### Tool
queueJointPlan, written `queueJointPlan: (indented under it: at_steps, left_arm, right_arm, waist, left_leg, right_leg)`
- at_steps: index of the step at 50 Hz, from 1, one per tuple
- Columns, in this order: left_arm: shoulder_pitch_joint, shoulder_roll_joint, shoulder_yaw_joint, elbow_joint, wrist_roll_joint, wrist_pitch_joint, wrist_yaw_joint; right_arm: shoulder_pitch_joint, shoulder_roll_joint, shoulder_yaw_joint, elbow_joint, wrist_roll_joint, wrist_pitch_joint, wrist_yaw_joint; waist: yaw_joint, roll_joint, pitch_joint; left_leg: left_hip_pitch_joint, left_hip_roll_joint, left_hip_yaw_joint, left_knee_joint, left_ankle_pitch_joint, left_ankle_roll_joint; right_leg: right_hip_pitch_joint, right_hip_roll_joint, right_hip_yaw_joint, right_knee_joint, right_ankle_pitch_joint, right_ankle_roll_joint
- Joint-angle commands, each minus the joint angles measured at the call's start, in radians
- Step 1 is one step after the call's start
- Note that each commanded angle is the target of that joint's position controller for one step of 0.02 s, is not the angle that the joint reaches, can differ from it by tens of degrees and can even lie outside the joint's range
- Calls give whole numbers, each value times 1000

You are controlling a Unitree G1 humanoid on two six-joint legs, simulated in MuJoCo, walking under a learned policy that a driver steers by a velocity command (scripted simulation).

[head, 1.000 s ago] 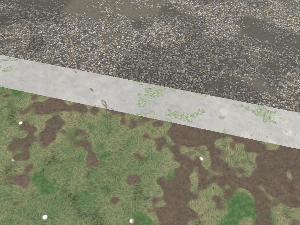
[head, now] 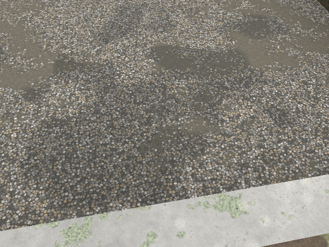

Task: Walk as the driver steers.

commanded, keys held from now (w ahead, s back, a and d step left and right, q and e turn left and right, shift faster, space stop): w+q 0.46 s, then w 0.28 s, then w+e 0.26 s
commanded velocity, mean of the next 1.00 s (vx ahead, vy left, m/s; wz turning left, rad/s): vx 0.50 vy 0.00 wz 0.25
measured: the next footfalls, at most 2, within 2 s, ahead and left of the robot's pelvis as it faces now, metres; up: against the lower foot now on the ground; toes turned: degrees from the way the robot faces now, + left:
right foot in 0.42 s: +0.36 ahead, -0.08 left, +0.00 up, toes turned +19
left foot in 0.80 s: +0.38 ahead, +0.17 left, +0.00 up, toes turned +19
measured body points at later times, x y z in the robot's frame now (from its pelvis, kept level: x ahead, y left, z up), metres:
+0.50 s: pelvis +0.23 +0.00 +0.00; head +0.23 -0.01 +0.45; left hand +0.34 +0.28 -0.08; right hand +0.35 -0.26 -0.12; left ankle +0.11 +0.08 -0.66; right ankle +0.32 -0.09 -0.72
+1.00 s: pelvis +0.34 +0.07 +0.01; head +0.33 +0.08 +0.46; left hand +0.37 +0.36 -0.11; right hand +0.50 -0.14 -0.10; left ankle +0.34 +0.16 -0.72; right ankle +0.41 -0.06 -0.65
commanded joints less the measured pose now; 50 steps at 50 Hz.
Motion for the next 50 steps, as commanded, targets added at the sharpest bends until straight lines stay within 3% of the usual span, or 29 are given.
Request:
queueJointPlan:
  at_steps: [1,2,3,5,7,10,13,15,19,20,21,22,23,24,25,26,29,31,32,34,36,38,39,40,41,42,43,46,50]
  left_arm:
    - [-83,124,22,-125,-3,-38,5]
    - [-110,111,25,-136,14,-41,9]
    - [-97,94,25,-143,24,-41,11]
    - [-59,77,24,-131,32,-37,14]
    - [-93,59,17,-141,30,-34,19]
    - [-194,24,1,-152,30,-37,12]
    - [-266,10,-3,-165,25,-39,-6]
    - [-308,15,-1,-179,25,-43,-14]
    - [-263,50,16,-175,15,-64,-22]
    - [-145,51,6,-151,59,-46,-5]
    - [-4,116,21,-145,79,-46,10]
    - [86,218,52,-114,55,-27,18]
    - [55,158,46,-126,19,-9,14]
    - [28,92,27,-136,21,-4,11]
    - [3,63,15,-132,38,-2,9]
    - [-5,48,7,-118,44,-5,8]
    - [-2,63,6,-85,47,-26,-5]
    - [-6,80,7,-72,35,-37,-8]
    - [-22,73,3,-72,23,-35,-13]
    - [-21,90,6,-70,21,-26,-15]
    - [9,121,16,-69,18,-5,-14]
    - [5,134,21,-81,10,20,-8]
    - [-16,115,14,-90,8,30,-3]
    - [-16,47,-2,-119,-5,29,-3]
    - [-27,41,1,-165,-13,36,8]
    - [-51,96,17,-160,13,49,20]
    - [-68,90,20,-152,14,51,20]
    - [-8,59,21,-109,22,76,14]
    - [-48,39,19,-119,19,114,3]
  right_arm:
    - [167,-115,-31,-31,2,22,-12]
    - [141,-113,-28,-41,-12,27,-18]
    - [132,-96,-21,-46,-27,29,-22]
    - [136,-94,-24,-53,-26,33,-31]
    - [172,-111,-33,-48,-17,45,-49]
    - [220,-137,-46,-42,-4,70,-71]
    - [279,-98,-34,-32,2,103,-79]
    - [288,-110,-38,-40,6,109,-82]
    - [251,-110,-41,-84,23,120,-92]
    - [255,-166,-58,-90,-22,111,-87]
    - [261,-111,-47,-115,-11,99,-82]
    - [365,-69,-35,-137,11,94,-81]
    - [303,-126,-40,-128,-28,99,-86]
    - [214,-114,-40,-132,-39,102,-79]
    - [174,-83,-32,-147,-40,105,-70]
    - [165,-63,-25,-161,-42,116,-61]
    - [206,-67,-27,-145,-44,149,-57]
    - [185,-64,-19,-146,-42,160,-58]
    - [161,-66,-14,-152,-38,165,-56]
    - [99,-47,1,-161,-45,164,-49]
    - [67,-38,6,-171,-31,161,-45]
    - [147,-31,6,-140,-28,151,-46]
    - [215,-56,-3,-117,-33,137,-58]
    - [311,-136,-17,-126,-56,120,-68]
    - [337,-233,-37,-117,-22,127,-68]
    - [323,-213,-39,-110,0,133,-71]
    - [256,-161,-22,-114,-12,127,-69]
    - [133,-62,10,-125,-36,101,-64]
    - [145,-78,4,-94,-20,66,-53]
  waist:
    - [-92,46,-70]
    - [-72,40,-21]
    - [-41,90,-15]
    - [-15,122,-42]
    - [-20,92,-52]
    - [-54,92,-40]
    - [-75,111,-28]
    - [-81,108,-17]
    - [-28,133,-20]
    - [4,100,-48]
    - [60,-28,-147]
    - [29,-290,-273]
    - [47,-205,-185]
    - [56,-85,-93]
    - [38,-51,-58]
    - [13,-73,-34]
    - [-48,-103,-30]
    - [-74,-97,-25]
    - [-78,-97,-19]
    - [-54,-117,-15]
    - [-30,-153,-2]
    - [-67,-101,-12]
    - [-108,-33,-15]
    - [-159,193,-99]
    - [-153,351,-94]
    - [-155,228,-73]
    - [-109,167,-25]
    - [-23,175,-23]
    - [-2,117,-27]
  left_leg:
    - [485,328,-583,-284,-211,211]
    - [391,289,-527,-295,-143,205]
    - [335,241,-472,-303,-34,197]
    - [295,199,-390,-302,153,205]
    - [275,197,-364,-288,268,222]
    - [244,170,-336,-264,281,190]
    - [213,148,-348,-209,273,165]
    - [201,152,-390,-175,229,159]
    - [217,149,-507,-114,66,146]
    - [164,88,-442,6,165,96]
    - [48,21,-349,274,64,49]
    - [-180,-113,-178,538,-399,0]
    - [-336,-45,-150,652,-439,-6]
    - [-345,-24,-169,721,-363,-15]
    - [-329,-12,-167,742,-313,-21]
    - [-304,8,-174,713,-290,-27]
    - [-188,-7,-153,646,-219,-50]
    - [-151,3,-137,557,-133,-48]
    - [-119,18,-113,473,-123,-47]
    - [18,20,-19,304,-123,-43]
    - [101,10,36,219,-120,-31]
    - [272,-6,56,65,-78,-17]
    - [373,20,-3,4,-78,-7]
    - [463,251,-308,-92,-57,43]
    - [457,434,-594,-233,-7,118]
    - [385,451,-611,-217,-57,142]
    - [327,417,-526,-213,-61,133]
    - [201,308,-289,-215,130,90]
    - [156,293,-163,-207,233,93]
  right_leg:
    - [-543,-88,8,268,90,-7]
    - [-523,-114,9,190,148,0]
    - [-465,-124,8,132,175,12]
    - [-400,-124,-17,39,183,39]
    - [-394,-114,-39,-66,214,62]
    - [-358,-92,-47,-259,403,68]
    - [-290,-59,-52,-362,526,54]
    - [-246,-41,-46,-409,510,45]
    - [-77,-33,-36,-547,440,17]
    - [46,-41,-50,-540,379,6]
    - [259,-225,155,-565,351,-54]
    - [488,-442,496,-627,312,-193]
    - [412,-471,597,-656,210,-205]
    - [307,-416,496,-666,212,-196]
    - [224,-381,406,-677,281,-188]
    - [145,-351,328,-689,334,-174]
    - [-12,-298,204,-708,447,-169]
    - [-68,-291,142,-709,462,-162]
    - [-87,-279,98,-692,482,-150]
    - [-153,-251,24,-670,508,-125]
    - [-159,-254,38,-633,484,-116]
    - [-203,-239,70,-576,366,-92]
    - [-253,-186,55,-454,347,-59]
    - [-316,-77,-48,-94,204,-4]
    - [-495,55,-19,76,-83,-4]
    - [-516,37,88,147,-55,-6]
    - [-517,20,88,186,-1,-1]
    - [-384,-12,33,140,112,37]
    - [-313,-22,10,86,247,37]
Over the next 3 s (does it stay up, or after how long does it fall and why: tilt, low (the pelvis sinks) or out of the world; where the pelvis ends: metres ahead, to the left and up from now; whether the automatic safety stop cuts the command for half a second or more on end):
stays up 0.39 0.07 0.01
